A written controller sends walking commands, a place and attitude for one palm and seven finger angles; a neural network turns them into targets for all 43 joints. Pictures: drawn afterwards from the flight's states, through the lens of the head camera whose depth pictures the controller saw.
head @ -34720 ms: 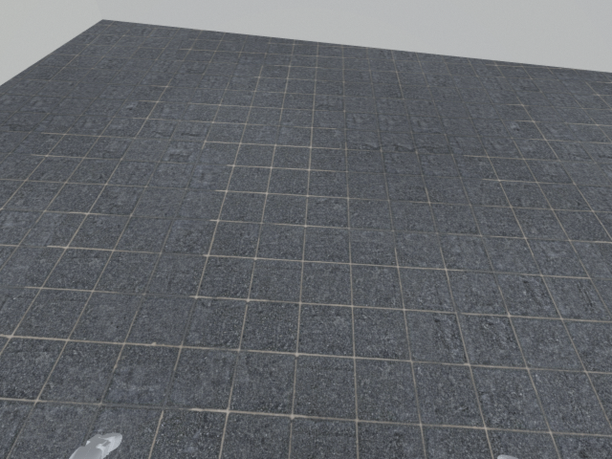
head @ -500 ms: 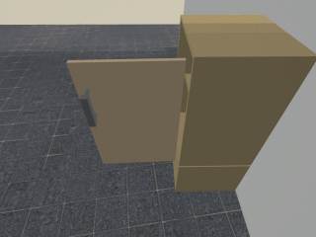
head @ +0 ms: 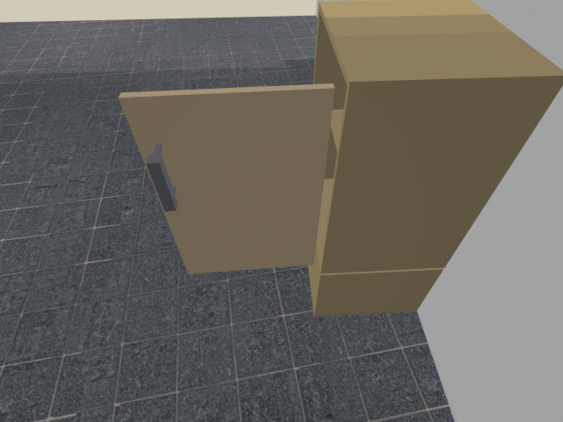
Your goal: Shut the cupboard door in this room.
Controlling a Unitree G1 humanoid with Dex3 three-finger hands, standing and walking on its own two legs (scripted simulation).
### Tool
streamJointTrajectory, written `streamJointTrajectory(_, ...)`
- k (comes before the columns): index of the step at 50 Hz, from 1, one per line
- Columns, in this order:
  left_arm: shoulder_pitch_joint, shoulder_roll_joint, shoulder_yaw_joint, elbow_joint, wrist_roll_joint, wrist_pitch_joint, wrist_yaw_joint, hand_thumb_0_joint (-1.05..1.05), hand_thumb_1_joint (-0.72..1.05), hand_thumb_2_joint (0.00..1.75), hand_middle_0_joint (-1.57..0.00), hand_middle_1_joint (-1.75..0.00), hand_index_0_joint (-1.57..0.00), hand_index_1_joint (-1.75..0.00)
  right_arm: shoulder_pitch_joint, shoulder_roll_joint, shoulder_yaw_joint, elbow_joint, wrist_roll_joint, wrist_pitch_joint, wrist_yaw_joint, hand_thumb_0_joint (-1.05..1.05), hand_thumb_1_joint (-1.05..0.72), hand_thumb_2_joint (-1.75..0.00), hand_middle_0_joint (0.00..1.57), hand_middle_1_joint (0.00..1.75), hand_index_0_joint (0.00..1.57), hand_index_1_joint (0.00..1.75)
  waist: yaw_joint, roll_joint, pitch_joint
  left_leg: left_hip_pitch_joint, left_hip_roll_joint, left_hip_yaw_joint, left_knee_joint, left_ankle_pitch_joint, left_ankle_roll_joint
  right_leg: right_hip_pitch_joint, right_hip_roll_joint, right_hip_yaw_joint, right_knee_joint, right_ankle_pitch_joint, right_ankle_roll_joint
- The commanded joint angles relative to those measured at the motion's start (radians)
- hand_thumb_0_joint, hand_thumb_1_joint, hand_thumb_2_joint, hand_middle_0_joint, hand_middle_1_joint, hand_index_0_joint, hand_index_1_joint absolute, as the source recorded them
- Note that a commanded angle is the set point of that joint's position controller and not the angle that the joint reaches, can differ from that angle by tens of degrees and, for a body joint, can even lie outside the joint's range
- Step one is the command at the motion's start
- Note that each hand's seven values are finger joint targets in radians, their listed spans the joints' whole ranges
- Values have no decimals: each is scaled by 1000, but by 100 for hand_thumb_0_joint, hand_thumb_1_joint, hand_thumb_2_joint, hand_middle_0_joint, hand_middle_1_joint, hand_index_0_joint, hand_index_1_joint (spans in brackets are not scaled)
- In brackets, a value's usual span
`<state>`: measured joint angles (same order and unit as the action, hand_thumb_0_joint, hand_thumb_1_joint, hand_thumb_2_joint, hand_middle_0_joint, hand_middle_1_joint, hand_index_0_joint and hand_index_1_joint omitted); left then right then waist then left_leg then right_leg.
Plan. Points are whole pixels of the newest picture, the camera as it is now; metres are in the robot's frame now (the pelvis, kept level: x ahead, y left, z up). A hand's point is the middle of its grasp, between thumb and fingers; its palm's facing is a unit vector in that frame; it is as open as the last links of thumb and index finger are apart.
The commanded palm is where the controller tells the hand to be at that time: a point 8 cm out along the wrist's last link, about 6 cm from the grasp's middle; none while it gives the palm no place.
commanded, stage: look again from close up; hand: left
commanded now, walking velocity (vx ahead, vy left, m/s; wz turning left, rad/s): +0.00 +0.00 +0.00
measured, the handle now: (164, 177) +0.57 +0.28 -0.01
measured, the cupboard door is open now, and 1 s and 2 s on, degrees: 92 92 92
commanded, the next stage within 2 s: shuffle to correct the standing spot in 0.52 s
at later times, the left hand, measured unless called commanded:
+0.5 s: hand out of the picture +0.05 +0.15 -0.17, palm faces +0.03 -0.98 -0.20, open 7.3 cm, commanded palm none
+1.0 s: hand out of the picture +0.05 +0.17 -0.18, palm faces +0.17 -0.97 -0.17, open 7.4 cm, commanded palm none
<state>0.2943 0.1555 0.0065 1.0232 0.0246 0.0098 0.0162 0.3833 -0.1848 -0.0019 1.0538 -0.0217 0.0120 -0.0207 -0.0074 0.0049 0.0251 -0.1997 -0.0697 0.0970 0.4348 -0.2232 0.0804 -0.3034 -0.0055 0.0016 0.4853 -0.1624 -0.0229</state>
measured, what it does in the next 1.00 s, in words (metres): lifts its left foot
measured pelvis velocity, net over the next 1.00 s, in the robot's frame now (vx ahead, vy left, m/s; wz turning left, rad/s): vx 0.10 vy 0.00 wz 0.10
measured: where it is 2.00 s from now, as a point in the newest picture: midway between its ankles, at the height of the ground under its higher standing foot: outside the picture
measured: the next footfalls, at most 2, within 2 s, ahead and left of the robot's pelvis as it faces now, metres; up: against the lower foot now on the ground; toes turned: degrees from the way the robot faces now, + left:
left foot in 1.06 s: +0.17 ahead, +0.14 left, +0.00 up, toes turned +9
right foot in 1.40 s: +0.19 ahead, -0.06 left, +0.00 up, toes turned +6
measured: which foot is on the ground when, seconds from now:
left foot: down 0.00-0.76, up 0.78-1.00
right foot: down 0.00-1.00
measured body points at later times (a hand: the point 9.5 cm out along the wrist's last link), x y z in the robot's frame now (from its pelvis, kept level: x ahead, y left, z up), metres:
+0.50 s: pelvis +0.05 -0.02 +0.00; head +0.06 -0.02 +0.45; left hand +0.05 +0.20 -0.15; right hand +0.07 -0.24 -0.16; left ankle +0.01 +0.07 -0.74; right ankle +0.06 -0.11 -0.74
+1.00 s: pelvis +0.10 +0.00 +0.00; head +0.11 +0.02 +0.45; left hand +0.05 +0.22 -0.16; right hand +0.13 -0.24 -0.14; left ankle +0.12 +0.13 -0.71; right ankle +0.06 -0.11 -0.74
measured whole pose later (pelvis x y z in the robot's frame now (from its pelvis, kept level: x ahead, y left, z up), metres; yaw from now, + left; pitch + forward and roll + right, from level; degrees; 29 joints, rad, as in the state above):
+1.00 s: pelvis +0.10 +0.00 +0.00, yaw +5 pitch -1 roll +0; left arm 0.35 0.18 0.05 1.07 0.03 -0.03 0.01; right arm 0.29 -0.17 -0.02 1.07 -0.02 0.00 0.01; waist 0.03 -0.06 0.04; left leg -0.36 0.03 0.05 0.69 -0.35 0.01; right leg -0.11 -0.02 -0.09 0.43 -0.31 -0.03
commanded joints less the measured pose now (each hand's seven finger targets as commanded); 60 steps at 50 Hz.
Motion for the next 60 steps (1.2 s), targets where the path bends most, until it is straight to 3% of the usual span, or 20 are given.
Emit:
streamJointTrajectory(1, 35, 88, 14, -29, -6, -18, 8, 0, 90, 90, -20, -30, -20, -30, -34, -98, -11, -54, 3, -34, -5, 0, -90, -90, 20, 30, 20, 30, 21, 8, 64, -184, 189, -243, -231, -296, -11, 99, -59, 89, -63, -131, -33)
streamJointTrajectory(8, 32, 80, 4, -3, -12, -30, 11, 0, 90, 90, -20, -30, -20, -30, -5, -78, -1, -12, 6, -39, -6, 0, -90, -90, 20, 30, 20, 30, 5, -17, 53, -112, 169, -199, -179, -167, -21, 87, -82, 117, -103, -92, -39)
streamJointTrajectory(21, 33, 75, -5, 41, -17, -46, 17, 0, 90, 90, -20, -30, -20, -30, -31, -65, 10, 39, 12, -58, -18, 0, -90, -90, 20, 30, 20, 30, -2, -3, -3, 37, 176, -142, -108, 184, -35, 134, -98, 108, -84, 200, -36)
streamJointTrajectory(31, 30, 86, -5, 52, -19, -44, 17, 0, 90, 90, -20, -30, -20, -30, -46, -67, 10, 52, 12, -56, -24, 0, -90, -90, 20, 30, 20, 30, 1, 4, -4, 61, 181, -134, -108, 206, -41, 163, -100, 107, -90, 239, -41)
streamJointTrajectory(34, 40, 108, 7, 47, -10, -43, 13, 0, 90, 90, -20, -30, -20, -30, -35, -78, 8, 51, 8, -51, -15, 0, -90, -90, 20, 30, 20, 30, 13, -27, 13, -8, 157, -122, -82, 0, -32, 192, -109, 116, -87, 50, -60)
streamJointTrajectory(36, 57, 125, 19, 40, -7, -40, 9, 0, 90, 90, -20, -30, -20, -30, -47, -75, 7, 37, 4, -45, -10, 0, -90, -90, 20, 30, 20, 30, 26, -64, 56, -95, 118, -99, -26, -114, -37, 198, -148, 181, -138, -114, -85)
streamJointTrajectory(39, 115, 177, 50, 32, -3, -37, 11, 0, 90, 90, -20, -30, -20, -30, -62, -64, 0, 9, 1, -35, -5, 0, -90, -90, 20, 30, 20, 30, 51, -164, 81, -246, 75, -48, 199, -225, -56, 260, -300, 358, -273, -263, -177)
streamJointTrajectory(40, 133, 176, 58, 26, -1, -40, 14, 0, 90, 90, -20, -30, -20, -30, -94, -74, -4, -8, 0, -34, -3, 0, -90, -90, 20, 30, 20, 30, 67, -159, 100, -307, 91, -66, 290, -274, -56, 265, -338, 397, -290, -230, -213)
streamJointTrajectory(42, 143, 176, 69, 15, 5, -49, 17, 0, 90, 90, -20, -30, -20, -30, -136, -81, -16, -35, 3, -38, 8, 0, -90, -90, 20, 30, 20, 30, 75, -109, 114, -397, 119, -101, 425, -311, -53, 283, -389, 395, -302, -138, -254)
streamJointTrajectory(44, 110, 183, 77, -1, 7, -58, 16, 0, 90, 90, -20, -30, -20, -30, -132, -67, -24, -48, 9, -39, 20, 0, -90, -90, 20, 30, 20, 30, 52, -50, 76, -354, 145, -120, 416, -289, -55, 255, -390, 316, -280, -68, -247)
streamJointTrajectory(46, 67, 188, 75, -14, 6, -62, 8, 0, 90, 90, -20, -30, -20, -30, -122, -37, -23, -50, 10, -39, 32, 0, -90, -90, 20, 30, 20, 30, 32, -68, 57, -259, 130, -85, 336, -192, -61, 171, -331, 191, -270, -59, -202)
streamJointTrajectory(49, 40, 183, 75, -13, 3, -58, -2, 0, 90, 90, -20, -30, -20, -30, -68, -5, -19, -35, 6, -46, 37, 0, -90, -90, 20, 30, 20, 30, 2, -92, 71, -44, 76, 10, 159, -18, -73, 5, -240, 67, -230, -164, -130)
streamJointTrajectory(51, 39, 161, 66, -6, 2, -47, -7, 0, 90, 90, -20, -30, -20, -30, 21, -37, -22, -10, 4, -55, 28, 0, -90, -90, 20, 30, 20, 30, -30, -52, 62, 112, 70, 20, 48, 1, -76, -74, -172, 6, -99, -210, -87)
streamJointTrajectory(52, 46, 125, 55, -11, 1, -42, -10, 0, 90, 90, -20, -30, -20, -30, 90, -91, -35, 7, -3, -61, 19, 0, -90, -90, 20, 30, 20, 30, -54, 73, 38, 175, 135, -68, -9, -37, -52, -115, -116, -40, 74, -220, -64)
streamJointTrajectory(53, 56, 73, 47, -32, -4, -39, -13, 0, 90, 90, -20, -30, -20, -30, 157, -184, -56, 9, -17, -67, 10, 0, -90, -90, 20, 30, 20, 30, -69, 323, 10, 213, 362, -407, -147, -90, 57, -250, 0, -146, 349, -413, -16)
streamJointTrajectory(54, 18, 70, 43, -69, 3, -41, -9, 0, 90, 90, -20, -30, -20, -30, 202, -216, -60, 2, -9, -58, 3, 0, -90, -90, 20, 30, 20, 30, -81, 304, 19, 170, 468, -563, -235, -129, 160, -318, 10, -82, 561, -497, -27)
streamJointTrajectory(55, 6, 73, 46, -75, 4, -43, -11, 0, 90, 90, -20, -30, -20, -30, 141, -210, -58, -20, -10, -51, 3, 0, -90, -90, 20, 30, 20, 30, -59, 195, 36, 114, 477, -553, -247, -225, 198, -339, -35, -39, 660, -453, -44)
streamJointTrajectory(56, -15, 64, 43, -61, 9, -44, -9, 0, 90, 90, -20, -30, -20, -30, 78, -165, -46, -35, -11, -58, 2, 0, -90, -90, 20, 30, 20, 30, -44, 168, 55, 32, 433, -515, -254, -205, 177, -328, -57, -21, 710, -391, -45)
streamJointTrajectory(58, 34, 44, 38, -22, 2, -37, -11, 0, 90, 90, -20, -30, -20, -30, -42, -99, -21, -65, -8, -70, -7, 0, -90, -90, 20, 30, 20, 30, 16, 59, 61, -76, 380, -357, -246, 43, 128, -223, -88, 3, 640, -251, -15)
streamJointTrajectory(60, 90, 5, 20, 4, -7, -22, -6, 0, 90, 90, -20, -30, -20, -30, -87, -73, -5, -64, -5, -82, -17, 0, -90, -90, 20, 30, 20, 30, 54, 39, 25, -114, 338, -209, -196, 418, 98, -86, -81, -3, 496, -193, 14)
